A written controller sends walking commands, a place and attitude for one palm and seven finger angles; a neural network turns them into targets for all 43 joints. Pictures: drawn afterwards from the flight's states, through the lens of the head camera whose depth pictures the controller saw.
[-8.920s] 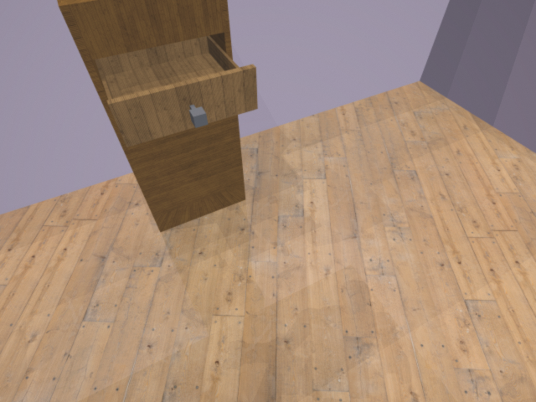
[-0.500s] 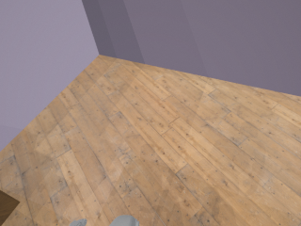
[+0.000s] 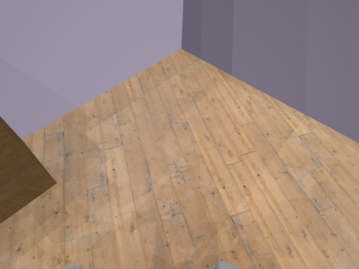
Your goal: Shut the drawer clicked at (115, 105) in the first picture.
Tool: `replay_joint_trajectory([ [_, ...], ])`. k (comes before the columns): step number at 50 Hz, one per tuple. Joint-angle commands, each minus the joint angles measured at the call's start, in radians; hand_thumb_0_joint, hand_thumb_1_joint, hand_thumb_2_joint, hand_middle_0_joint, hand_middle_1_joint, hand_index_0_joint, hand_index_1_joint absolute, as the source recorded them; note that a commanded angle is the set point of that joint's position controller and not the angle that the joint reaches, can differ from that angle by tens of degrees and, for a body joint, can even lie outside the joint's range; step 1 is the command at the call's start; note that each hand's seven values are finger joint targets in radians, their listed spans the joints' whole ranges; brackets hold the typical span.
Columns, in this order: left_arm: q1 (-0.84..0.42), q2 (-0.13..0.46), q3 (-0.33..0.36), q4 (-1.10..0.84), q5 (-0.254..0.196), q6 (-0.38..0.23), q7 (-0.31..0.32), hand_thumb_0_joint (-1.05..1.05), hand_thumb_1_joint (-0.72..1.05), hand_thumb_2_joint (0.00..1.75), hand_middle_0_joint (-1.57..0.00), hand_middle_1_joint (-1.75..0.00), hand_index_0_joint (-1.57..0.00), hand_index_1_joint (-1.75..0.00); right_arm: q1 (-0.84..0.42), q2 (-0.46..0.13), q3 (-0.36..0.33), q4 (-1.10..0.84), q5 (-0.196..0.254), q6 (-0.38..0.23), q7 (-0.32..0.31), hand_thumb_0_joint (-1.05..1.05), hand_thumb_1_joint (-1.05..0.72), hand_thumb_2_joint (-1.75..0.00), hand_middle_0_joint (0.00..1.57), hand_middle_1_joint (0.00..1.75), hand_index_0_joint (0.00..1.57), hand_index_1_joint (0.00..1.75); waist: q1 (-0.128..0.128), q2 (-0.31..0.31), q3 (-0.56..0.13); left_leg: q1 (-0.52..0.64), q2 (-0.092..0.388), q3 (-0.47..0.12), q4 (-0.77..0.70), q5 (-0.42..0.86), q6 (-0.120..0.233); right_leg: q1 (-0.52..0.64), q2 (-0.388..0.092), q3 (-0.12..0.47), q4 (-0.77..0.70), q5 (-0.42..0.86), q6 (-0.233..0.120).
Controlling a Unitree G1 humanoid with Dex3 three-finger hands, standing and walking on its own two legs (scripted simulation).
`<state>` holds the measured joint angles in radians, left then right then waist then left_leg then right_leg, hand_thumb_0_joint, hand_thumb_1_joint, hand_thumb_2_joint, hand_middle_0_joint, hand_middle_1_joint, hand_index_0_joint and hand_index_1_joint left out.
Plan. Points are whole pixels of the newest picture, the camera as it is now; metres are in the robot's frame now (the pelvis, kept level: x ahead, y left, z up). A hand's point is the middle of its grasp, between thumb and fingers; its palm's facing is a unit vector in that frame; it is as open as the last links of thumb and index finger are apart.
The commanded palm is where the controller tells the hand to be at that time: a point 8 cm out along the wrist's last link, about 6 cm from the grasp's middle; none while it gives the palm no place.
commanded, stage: turn to face it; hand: left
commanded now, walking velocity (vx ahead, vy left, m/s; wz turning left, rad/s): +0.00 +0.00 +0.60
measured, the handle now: out of the picture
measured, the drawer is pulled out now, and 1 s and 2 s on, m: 0.24 0.24 0.24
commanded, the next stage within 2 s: take the last steps up to it in 1.24 s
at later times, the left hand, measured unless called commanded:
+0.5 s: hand out of the picture -0.01 +0.19 -0.16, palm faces +0.34 -0.90 -0.27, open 7.4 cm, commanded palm none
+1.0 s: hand out of the picture +0.00 +0.19 -0.14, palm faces +0.57 -0.76 -0.31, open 7.3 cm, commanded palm none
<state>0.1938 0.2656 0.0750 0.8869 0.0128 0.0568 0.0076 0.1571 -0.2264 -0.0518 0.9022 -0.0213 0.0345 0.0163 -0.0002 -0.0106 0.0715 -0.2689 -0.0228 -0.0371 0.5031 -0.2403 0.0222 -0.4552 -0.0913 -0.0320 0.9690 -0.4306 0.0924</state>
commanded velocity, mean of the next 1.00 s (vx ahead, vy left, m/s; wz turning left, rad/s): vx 0.00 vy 0.00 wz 0.57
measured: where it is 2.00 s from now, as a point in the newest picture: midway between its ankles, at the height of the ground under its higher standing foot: outside the picture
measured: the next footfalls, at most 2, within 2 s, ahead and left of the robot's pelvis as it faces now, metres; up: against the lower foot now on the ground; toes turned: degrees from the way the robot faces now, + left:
right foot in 0.14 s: +0.06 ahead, -0.14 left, +0.00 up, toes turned +2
left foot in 0.54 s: -0.02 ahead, +0.11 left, +0.00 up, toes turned +26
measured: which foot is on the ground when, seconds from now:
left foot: down 0.00-0.14, up 0.16-0.52, down 0.54-0.94, up 0.96-1.00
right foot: up 0.00-0.12, down 0.14-0.54, up 0.56-0.92, down 0.94-1.00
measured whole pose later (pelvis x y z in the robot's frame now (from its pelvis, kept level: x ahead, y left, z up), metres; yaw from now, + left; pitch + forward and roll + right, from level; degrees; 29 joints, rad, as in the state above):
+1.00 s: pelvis +0.02 -0.05 -0.01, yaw +36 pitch -1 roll +1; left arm 0.17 0.20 0.03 0.84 0.02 0.00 0.01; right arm 0.20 -0.25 -0.08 0.92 -0.02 0.07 0.01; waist -0.02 0.06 0.06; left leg -0.40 -0.06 -0.11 0.86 -0.47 -0.03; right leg -0.29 -0.05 -0.08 0.62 -0.31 -0.01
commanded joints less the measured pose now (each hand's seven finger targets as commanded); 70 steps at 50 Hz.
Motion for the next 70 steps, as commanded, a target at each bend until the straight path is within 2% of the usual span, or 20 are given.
replay_joint_trajectory([
  [1,-0.029,0.06,0.01,-0.107,-0.004,-0.031,0.005,0.0,0.9,0.9,-0.2,-0.3,-0.2,-0.3,0.014,-0.221,-0.066,-0.071,-0.003,-0.01,-0.018,0.0,-0.9,-0.9,0.2,0.3,0.2,0.3,-0.027,0.168,-0.114,0.087,0.226,-0.278,-0.127,0.33,0.144,0.042,0.042,-0.003,-0.162,-0.012,-0.005],
  [5,0.087,0.082,0.016,-0.091,-0.007,-0.05,0.012,0.0,0.9,0.9,-0.2,-0.3,-0.2,-0.3,-0.033,-0.203,-0.07,-0.092,0.005,-0.003,-0.015,0.0,-0.9,-0.9,0.2,0.3,0.2,0.3,0.035,0.152,-0.137,-0.062,0.161,-0.296,-0.009,0.295,0.088,0.303,0.061,-0.013,-0.491,0.177,-0.018],
  [7,0.133,0.232,0.045,-0.091,0.018,-0.068,0.026,0.0,0.9,0.9,-0.2,-0.3,-0.2,-0.3,-0.013,-0.085,-0.053,-0.131,0.016,-0.007,-0.006,0.0,-0.9,-0.9,0.2,0.3,0.2,0.3,0.058,-0.296,-0.148,-0.365,-0.071,-0.025,0.36,-0.283,-0.059,0.498,-0.354,0.391,-0.7,0.305,-0.174],
  [8,0.124,0.23,0.042,-0.099,0.01,-0.064,0.029,0.0,0.9,0.9,-0.2,-0.3,-0.2,-0.3,-0.03,-0.134,-0.065,-0.133,0.004,-0.001,-0.008,0.0,-0.9,-0.9,0.2,0.3,0.2,0.3,0.06,-0.244,-0.141,-0.348,-0.021,-0.065,0.556,-0.369,-0.056,0.383,-0.422,0.39,-0.694,0.361,-0.249],
  [13,-0.032,0.12,0.011,-0.125,0.015,-0.066,0.027,0.0,0.9,0.9,-0.2,-0.3,-0.2,-0.3,0.006,-0.105,-0.059,-0.069,0.003,0.024,0.019,0.0,-0.9,-0.9,0.2,0.3,0.2,0.3,-0.015,-0.176,-0.032,-0.292,0.039,0.011,0.713,-0.16,-0.086,0.242,-0.235,0.06,-0.651,0.381,-0.202],
  [21,0.074,0.183,0.033,-0.067,0.021,-0.055,0.023,0.0,0.9,0.9,-0.2,-0.3,-0.2,-0.3,-0.097,-0.08,-0.034,-0.092,0.013,0.013,0.022,0.0,-0.9,-0.9,0.2,0.3,0.2,0.3,0.053,-0.204,-0.076,-0.175,0.045,0.12,0.318,-0.219,-0.088,0.363,-0.283,-0.032,-0.577,0.554,-0.219],
  [25,0.061,0.183,0.041,-0.053,0.009,-0.043,0.016,0.0,0.9,0.9,-0.2,-0.3,-0.2,-0.3,0.007,-0.108,-0.036,-0.073,0.009,-0.007,0.014,0.0,-0.9,-0.9,0.2,0.3,0.2,0.3,0.002,-0.148,-0.147,0.03,0.031,0.146,-0.025,-0.011,-0.063,0.342,-0.259,-0.13,-0.385,0.57,-0.136],
  [26,0.068,0.156,0.039,-0.063,-0.001,-0.037,0.012,0.0,0.9,0.9,-0.2,-0.3,-0.2,-0.3,0.065,-0.176,-0.053,-0.059,0.005,-0.017,0.013,0.0,-0.9,-0.9,0.2,0.3,0.2,0.3,-0.032,0.005,-0.189,0.214,0.112,0.03,-0.116,0.166,-0.025,0.186,-0.215,-0.157,-0.212,0.43,-0.081],
  [27,0.05,0.081,0.022,-0.11,-0.006,-0.034,0.002,0.0,0.9,0.9,-0.2,-0.3,-0.2,-0.3,0.125,-0.296,-0.084,-0.061,0.001,-0.023,0.006,0.0,-0.9,-0.9,0.2,0.3,0.2,0.3,-0.068,0.333,-0.191,0.358,0.394,-0.343,-0.13,0.576,0.115,-0.131,-0.067,-0.173,0.012,-0.16,0.004],
  [28,-0.034,0.086,0.009,-0.145,0.006,-0.028,0.007,0.0,0.9,0.9,-0.2,-0.3,-0.2,-0.3,0.198,-0.323,-0.087,-0.033,0.006,-0.015,-0.002,0.0,-0.9,-0.9,0.2,0.3,0.2,0.3,-0.103,0.255,-0.194,0.319,0.458,-0.372,-0.115,0.675,0.203,-0.167,-0.047,-0.065,0.137,-0.255,-0.005],
  [33,-0.016,0.085,0.018,-0.075,0.0,-0.026,0.003,0.0,0.9,0.9,-0.2,-0.3,-0.2,-0.3,0.021,-0.201,-0.047,-0.072,0.002,-0.025,-0.026,0.0,-0.9,-0.9,0.2,0.3,0.2,0.3,-0.015,0.171,-0.115,0.15,0.253,-0.182,-0.129,0.523,0.131,-0.104,-0.032,0.015,0.186,0.008,0.003],
  [45,0.081,0.081,0.012,-0.083,-0.009,-0.052,0.013,0.0,0.9,0.9,-0.2,-0.3,-0.2,-0.3,-0.017,-0.192,-0.063,-0.084,0.005,-0.006,-0.018,0.0,-0.9,-0.9,0.2,0.3,0.2,0.3,0.037,0.131,-0.136,-0.055,0.153,-0.279,0.006,0.322,0.08,0.315,0.06,-0.013,-0.507,0.194,-0.019],
  [47,0.135,0.233,0.04,-0.079,0.017,-0.068,0.026,0.0,0.9,0.9,-0.2,-0.3,-0.2,-0.3,0.003,-0.078,-0.046,-0.119,0.015,-0.01,-0.009,0.0,-0.9,-0.9,0.2,0.3,0.2,0.3,0.058,-0.305,-0.139,-0.344,-0.075,-0.021,0.391,-0.323,-0.058,0.481,-0.363,0.401,-0.684,0.384,-0.183],
  [48,0.127,0.223,0.038,-0.085,0.007,-0.068,0.028,0.0,0.9,0.9,-0.2,-0.3,-0.2,-0.3,0.0,-0.131,-0.06,-0.112,0.004,0.002,-0.013,0.0,-0.9,-0.9,0.2,0.3,0.2,0.3,0.058,-0.275,-0.137,-0.312,-0.021,-0.085,0.571,-0.374,-0.05,0.355,-0.406,0.407,-0.698,0.377,-0.245],
  [53,-0.026,0.106,0.007,-0.106,0.011,-0.069,0.026,0.0,0.9,0.9,-0.2,-0.3,-0.2,-0.3,0.044,-0.098,-0.053,-0.04,0.0,0.025,0.011,0.0,-0.9,-0.9,0.2,0.3,0.2,0.3,-0.017,-0.174,-0.03,-0.274,0.031,-0.014,0.73,-0.128,-0.075,0.225,-0.213,0.086,-0.677,0.307,-0.195],
  [62,0.134,0.153,0.022,-0.002,0.022,-0.065,0.024,0.0,0.9,0.9,-0.2,-0.3,-0.2,-0.3,-0.071,-0.056,-0.017,-0.037,0.014,0.01,0.001,0.0,-0.9,-0.9,0.2,0.3,0.2,0.3,0.061,-0.183,-0.089,-0.156,0.027,0.08,0.318,-0.23,-0.076,0.38,-0.25,0.042,-0.607,0.61,-0.244],
  [66,0.108,0.151,0.027,0.027,0.013,-0.057,0.025,0.0,0.9,0.9,-0.2,-0.3,-0.2,-0.3,0.011,-0.055,-0.008,-0.001,0.016,-0.009,-0.011,0.0,-0.9,-0.9,0.2,0.3,0.2,0.3,0.02,-0.183,-0.136,0.028,0.017,0.115,0.018,-0.082,-0.058,0.359,-0.23,-0.013,-0.5,0.65,-0.19],
  [67,0.101,0.132,0.022,0.037,0.004,-0.052,0.024,0.0,0.9,0.9,-0.2,-0.3,-0.2,-0.3,0.049,-0.072,-0.01,0.014,0.013,-0.018,-0.012,0.0,-0.9,-0.9,0.2,0.3,0.2,0.3,-0.004,-0.128,-0.146,0.145,0.038,0.1,-0.122,0.05,-0.045,0.287,-0.202,-0.042,-0.436,0.569,-0.145],
  [69,0.107,0.025,-0.007,0.004,-0.003,-0.043,0.011,0.0,0.9,0.9,-0.2,-0.3,-0.2,-0.3,0.105,-0.222,-0.036,0.017,0.001,-0.025,-0.016,0.0,-0.9,-0.9,0.2,0.3,0.2,0.3,-0.028,0.286,-0.157,0.328,0.382,-0.283,-0.194,0.352,0.112,-0.05,-0.025,-0.122,-0.149,-0.137,-0.039],
  [70,0.047,0.036,-0.014,-0.012,0.008,-0.035,0.012,0.0,0.9,0.9,-0.2,-0.3,-0.2,-0.3,0.135,-0.237,-0.039,0.033,-0.003,-0.02,-0.026,0.0,-0.9,-0.9,0.2,0.3,0.2,0.3,-0.064,0.261,-0.125,0.273,0.413,-0.326,-0.227,0.227,0.191,-0.094,-0.009,-0.073,-0.018,-0.21,-0.04],
])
